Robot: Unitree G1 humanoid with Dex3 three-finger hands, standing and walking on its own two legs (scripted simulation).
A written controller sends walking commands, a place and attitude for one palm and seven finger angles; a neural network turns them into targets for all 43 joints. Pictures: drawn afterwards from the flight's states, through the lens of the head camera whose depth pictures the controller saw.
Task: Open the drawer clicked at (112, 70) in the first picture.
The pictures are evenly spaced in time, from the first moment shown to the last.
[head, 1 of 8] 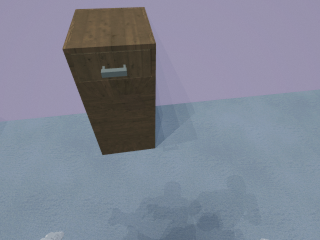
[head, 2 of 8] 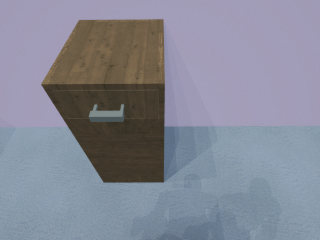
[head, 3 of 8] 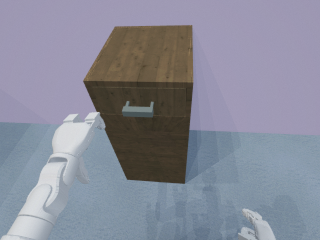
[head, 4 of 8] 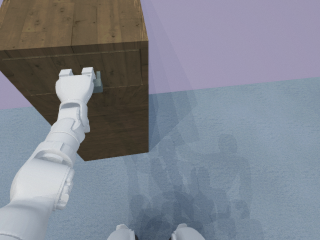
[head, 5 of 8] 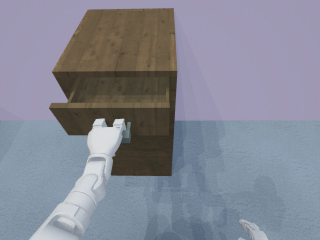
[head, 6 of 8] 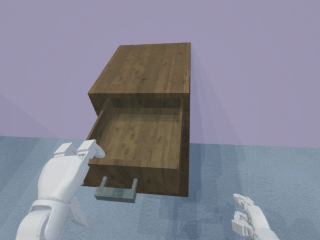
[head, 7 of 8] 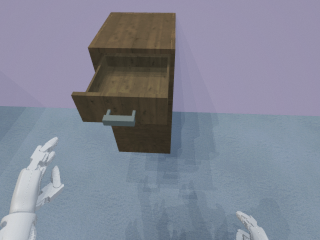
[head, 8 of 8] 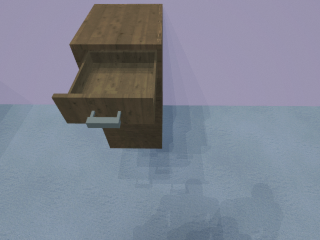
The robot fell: no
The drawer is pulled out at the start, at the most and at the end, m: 0.00 0.30 0.29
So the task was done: yes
